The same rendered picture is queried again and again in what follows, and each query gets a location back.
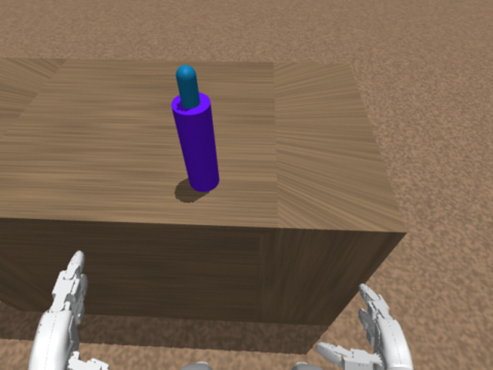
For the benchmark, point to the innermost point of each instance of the bottle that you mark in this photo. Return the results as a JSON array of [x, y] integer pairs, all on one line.
[[194, 123]]

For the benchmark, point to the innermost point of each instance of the right robot hand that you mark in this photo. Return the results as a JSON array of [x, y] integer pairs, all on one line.
[[383, 333]]

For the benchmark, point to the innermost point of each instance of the left robot hand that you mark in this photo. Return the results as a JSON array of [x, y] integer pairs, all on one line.
[[56, 342]]

